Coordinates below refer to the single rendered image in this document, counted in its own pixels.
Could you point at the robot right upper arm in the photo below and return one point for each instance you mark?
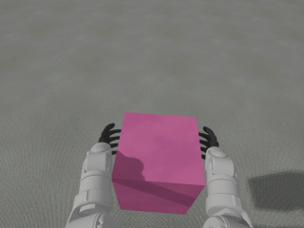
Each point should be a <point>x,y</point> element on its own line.
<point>219,221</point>

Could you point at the right robot forearm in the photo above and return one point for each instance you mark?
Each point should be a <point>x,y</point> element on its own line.
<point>223,187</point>

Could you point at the carton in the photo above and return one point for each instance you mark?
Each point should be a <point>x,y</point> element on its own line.
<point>158,165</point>

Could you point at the robot left upper arm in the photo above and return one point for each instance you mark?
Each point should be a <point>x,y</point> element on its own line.
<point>97,220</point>

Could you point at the left robot forearm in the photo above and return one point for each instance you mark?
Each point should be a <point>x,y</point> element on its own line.
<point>95,183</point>

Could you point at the left robot hand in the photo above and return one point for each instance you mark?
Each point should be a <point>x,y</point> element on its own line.
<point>105,136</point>

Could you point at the right robot hand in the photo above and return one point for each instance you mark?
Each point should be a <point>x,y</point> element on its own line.
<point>211,140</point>

